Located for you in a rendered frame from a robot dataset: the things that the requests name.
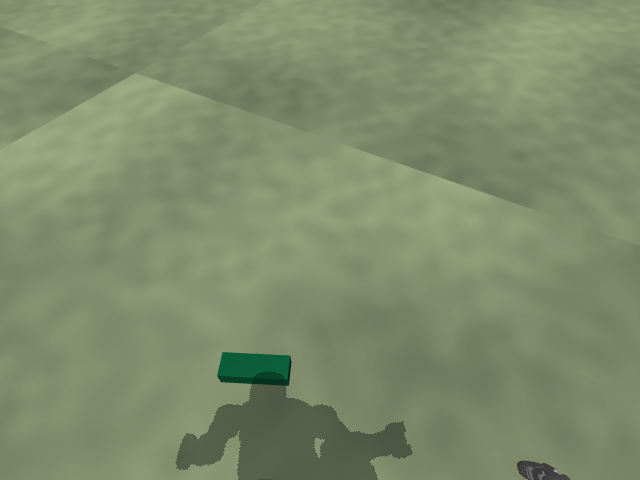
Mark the carton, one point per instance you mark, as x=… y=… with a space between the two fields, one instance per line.
x=255 y=368

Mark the right robot hand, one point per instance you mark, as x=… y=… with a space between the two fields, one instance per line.
x=536 y=471

